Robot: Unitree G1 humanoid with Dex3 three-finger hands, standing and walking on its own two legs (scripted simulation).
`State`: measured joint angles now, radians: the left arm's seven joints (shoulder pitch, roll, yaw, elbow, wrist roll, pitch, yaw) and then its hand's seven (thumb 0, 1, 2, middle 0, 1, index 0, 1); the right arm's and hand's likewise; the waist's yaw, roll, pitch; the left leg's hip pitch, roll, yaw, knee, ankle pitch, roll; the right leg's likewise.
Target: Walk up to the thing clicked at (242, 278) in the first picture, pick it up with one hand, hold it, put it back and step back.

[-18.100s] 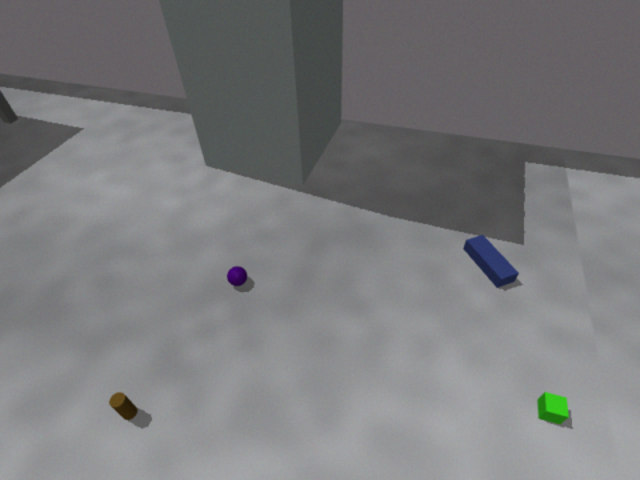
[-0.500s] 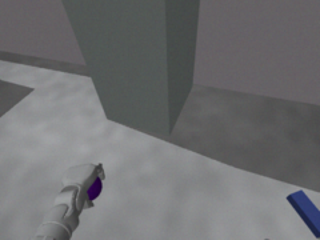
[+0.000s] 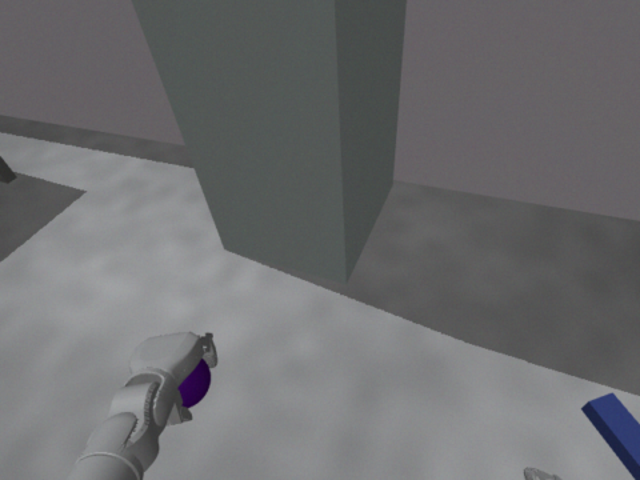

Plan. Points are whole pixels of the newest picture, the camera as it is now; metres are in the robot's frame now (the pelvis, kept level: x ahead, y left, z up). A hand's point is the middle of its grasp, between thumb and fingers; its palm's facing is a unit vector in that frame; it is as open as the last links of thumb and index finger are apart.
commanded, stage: hold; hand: left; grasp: from above
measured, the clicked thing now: (182, 380) +0.32 +0.22 -0.06
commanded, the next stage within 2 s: crouch in 1.10 s
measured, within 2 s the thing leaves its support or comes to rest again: neither
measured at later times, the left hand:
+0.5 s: hand (174, 394) +0.29 +0.22 -0.03, palm faces -0.44 -0.06 -0.90, open 9.7 cm
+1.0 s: hand (175, 391) +0.29 +0.22 -0.02, palm faces -0.44 -0.06 -0.90, open 9.7 cm
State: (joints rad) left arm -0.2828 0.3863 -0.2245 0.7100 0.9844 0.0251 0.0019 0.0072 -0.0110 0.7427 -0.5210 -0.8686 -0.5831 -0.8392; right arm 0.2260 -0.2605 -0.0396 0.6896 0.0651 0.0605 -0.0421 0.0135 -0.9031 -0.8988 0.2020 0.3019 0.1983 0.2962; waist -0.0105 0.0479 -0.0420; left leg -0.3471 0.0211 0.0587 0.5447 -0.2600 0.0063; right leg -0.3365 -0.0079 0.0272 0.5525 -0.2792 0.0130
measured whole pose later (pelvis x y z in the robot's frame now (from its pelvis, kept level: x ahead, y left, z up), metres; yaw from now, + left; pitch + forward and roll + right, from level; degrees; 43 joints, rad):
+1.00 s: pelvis -0.01 +0.00 +0.01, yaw +0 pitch +1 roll +0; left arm -0.26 0.40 -0.23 0.62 0.97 0.02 -0.04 0.01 -0.01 0.74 -0.51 -0.89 -0.58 -0.85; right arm 0.18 -0.25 -0.02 0.68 0.08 0.08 -0.06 0.01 -0.91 -0.90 0.20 0.30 0.20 0.30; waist 0.01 0.05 -0.01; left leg -0.26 0.02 0.06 0.45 -0.21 0.00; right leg -0.26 -0.01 0.03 0.47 -0.23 0.01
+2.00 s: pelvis -0.06 +0.01 -0.18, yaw +0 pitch +30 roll -3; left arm -0.69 0.43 -0.08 1.20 1.15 -0.03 0.35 0.00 0.00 0.71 -0.52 -0.87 -0.59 -0.85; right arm 0.24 -0.26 -0.07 0.73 -0.02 0.01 -0.01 0.01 -0.90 -0.90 0.20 0.30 0.20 0.30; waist -0.13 0.05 -0.20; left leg -1.53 0.04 0.00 1.55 -0.55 0.02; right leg -1.48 0.00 -0.01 1.53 -0.57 0.02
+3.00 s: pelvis -0.08 +0.00 -0.39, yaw -4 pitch +36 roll -6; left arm -0.92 0.64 0.06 1.41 1.23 -0.15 0.40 0.00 -0.01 0.64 -0.59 -0.81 -0.66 -0.78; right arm 0.16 -0.24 0.01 0.76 -0.12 -0.06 0.11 0.01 -0.91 -0.90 0.20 0.30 0.20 0.30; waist -0.20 0.00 -0.10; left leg -2.24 0.05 -0.08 2.25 -0.65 0.02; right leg -2.16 0.02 -0.06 2.21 -0.69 0.02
